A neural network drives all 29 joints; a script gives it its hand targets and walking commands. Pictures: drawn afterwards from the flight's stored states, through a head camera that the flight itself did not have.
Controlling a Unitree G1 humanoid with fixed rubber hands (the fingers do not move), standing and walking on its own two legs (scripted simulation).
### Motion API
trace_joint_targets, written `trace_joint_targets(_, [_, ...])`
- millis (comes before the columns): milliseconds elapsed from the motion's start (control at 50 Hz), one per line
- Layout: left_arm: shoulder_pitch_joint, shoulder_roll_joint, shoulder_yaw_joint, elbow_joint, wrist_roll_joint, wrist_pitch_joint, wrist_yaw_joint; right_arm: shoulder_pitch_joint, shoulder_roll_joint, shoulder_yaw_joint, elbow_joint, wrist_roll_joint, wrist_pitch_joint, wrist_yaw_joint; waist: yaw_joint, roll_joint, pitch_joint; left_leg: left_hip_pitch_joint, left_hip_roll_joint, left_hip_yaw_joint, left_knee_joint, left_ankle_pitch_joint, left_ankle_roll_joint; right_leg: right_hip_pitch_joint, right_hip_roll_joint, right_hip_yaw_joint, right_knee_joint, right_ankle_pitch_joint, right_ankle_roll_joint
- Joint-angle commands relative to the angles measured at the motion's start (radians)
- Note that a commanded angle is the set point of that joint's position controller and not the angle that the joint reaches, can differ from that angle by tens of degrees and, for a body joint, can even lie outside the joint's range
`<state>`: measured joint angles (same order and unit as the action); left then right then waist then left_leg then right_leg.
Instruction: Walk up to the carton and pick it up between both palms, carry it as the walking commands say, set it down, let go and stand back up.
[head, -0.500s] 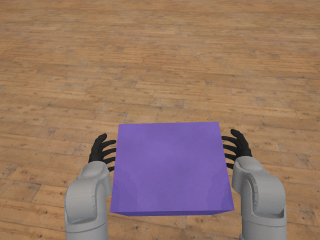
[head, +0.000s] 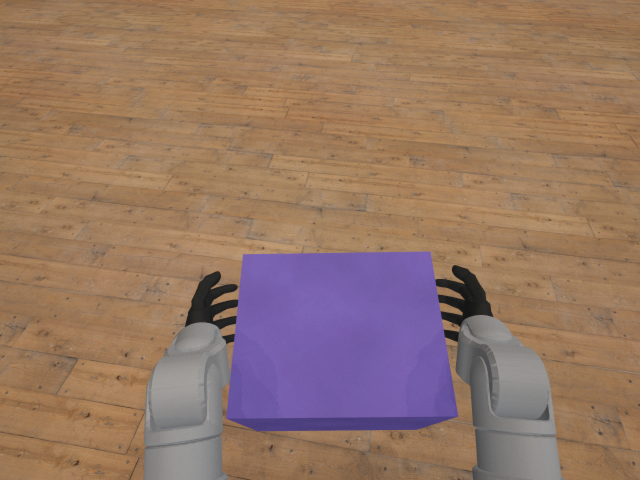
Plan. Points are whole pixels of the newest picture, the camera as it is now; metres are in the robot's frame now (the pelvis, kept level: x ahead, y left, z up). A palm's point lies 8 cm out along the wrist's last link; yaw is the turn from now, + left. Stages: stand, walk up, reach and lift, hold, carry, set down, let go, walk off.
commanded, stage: carry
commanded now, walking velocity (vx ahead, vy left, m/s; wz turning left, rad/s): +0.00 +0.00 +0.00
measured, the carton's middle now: (336, 349) +0.29 +0.00 -0.03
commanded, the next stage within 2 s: hold in 1.68 s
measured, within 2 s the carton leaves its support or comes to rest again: neither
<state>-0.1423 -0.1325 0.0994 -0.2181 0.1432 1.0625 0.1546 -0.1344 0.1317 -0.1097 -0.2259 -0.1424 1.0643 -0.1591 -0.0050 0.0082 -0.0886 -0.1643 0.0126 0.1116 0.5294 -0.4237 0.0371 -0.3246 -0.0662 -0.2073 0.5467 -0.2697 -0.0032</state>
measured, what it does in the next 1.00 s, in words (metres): stands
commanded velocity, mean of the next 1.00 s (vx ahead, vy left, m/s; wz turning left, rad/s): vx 0.00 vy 0.00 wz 0.00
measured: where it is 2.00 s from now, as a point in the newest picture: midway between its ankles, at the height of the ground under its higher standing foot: outside the picture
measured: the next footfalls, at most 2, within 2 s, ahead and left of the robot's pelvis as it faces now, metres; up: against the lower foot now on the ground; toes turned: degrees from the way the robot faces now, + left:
none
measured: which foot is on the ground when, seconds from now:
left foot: down 0.00-1.00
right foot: down 0.00-1.00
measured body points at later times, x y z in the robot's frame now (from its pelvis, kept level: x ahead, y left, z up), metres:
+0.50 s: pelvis -0.03 +0.00 +0.00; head -0.04 +0.00 +0.45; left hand +0.25 +0.16 +0.04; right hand +0.25 -0.16 +0.05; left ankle -0.09 +0.08 -0.73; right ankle +0.01 -0.11 -0.73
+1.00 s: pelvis -0.04 -0.01 +0.00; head -0.06 -0.01 +0.45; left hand +0.24 +0.15 +0.04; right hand +0.24 -0.18 +0.04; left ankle -0.09 +0.08 -0.73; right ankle +0.01 -0.11 -0.73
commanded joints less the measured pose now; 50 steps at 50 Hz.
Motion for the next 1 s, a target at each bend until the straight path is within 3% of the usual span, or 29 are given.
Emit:
trace_joint_targets(0, [-0.383,-0.834,-0.526,-0.075,-0.31,-0.067,-0.231,-0.38,0.836,0.528,-0.088,0.322,-0.063,0.244,-0.003,0.027,-0.25,0.013,0.16,-0.081,-0.046,0.685,-0.033,0.193,-0.098,0.093,-0.008,0.336,-0.003])
trace_joint_targets(480, [-0.36,-0.704,-0.464,0.076,-0.234,-0.253,-0.242,-0.368,0.694,0.47,0.058,0.237,-0.253,0.242,-0.002,0.004,-0.226,-0.056,0.141,-0.112,-0.089,0.461,-0.026,0.168,-0.12,0.121,-0.044,0.279,-0.014])
trace_joint_targets(980, [-0.362,-0.678,-0.459,0.13,-0.218,-0.322,-0.26,-0.364,0.676,0.473,0.12,0.217,-0.321,0.257,-0.004,-0.008,-0.234,-0.087,0.129,-0.119,-0.106,0.333,-0.019,0.166,-0.125,0.142,-0.075,0.28,-0.025])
